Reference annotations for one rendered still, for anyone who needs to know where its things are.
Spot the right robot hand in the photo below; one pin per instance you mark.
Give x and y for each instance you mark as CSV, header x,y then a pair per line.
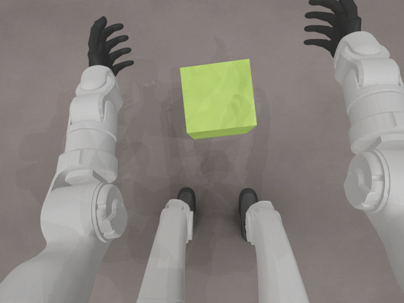
x,y
345,20

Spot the robot left foot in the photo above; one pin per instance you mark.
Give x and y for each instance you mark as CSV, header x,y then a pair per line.
x,y
187,195

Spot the right robot thigh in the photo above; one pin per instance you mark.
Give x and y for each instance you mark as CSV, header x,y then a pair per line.
x,y
279,279

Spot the left robot hand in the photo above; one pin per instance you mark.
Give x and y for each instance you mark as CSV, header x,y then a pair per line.
x,y
99,48

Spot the left robot forearm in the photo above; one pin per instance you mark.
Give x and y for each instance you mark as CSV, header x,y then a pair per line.
x,y
89,155

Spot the robot left upper arm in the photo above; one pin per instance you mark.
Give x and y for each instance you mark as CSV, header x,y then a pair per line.
x,y
79,222

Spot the robot right upper arm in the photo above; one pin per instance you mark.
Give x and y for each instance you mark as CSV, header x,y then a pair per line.
x,y
375,184

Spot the carton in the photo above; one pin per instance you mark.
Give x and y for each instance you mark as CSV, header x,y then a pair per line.
x,y
218,99

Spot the right robot forearm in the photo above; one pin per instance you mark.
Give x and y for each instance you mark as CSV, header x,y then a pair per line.
x,y
373,92

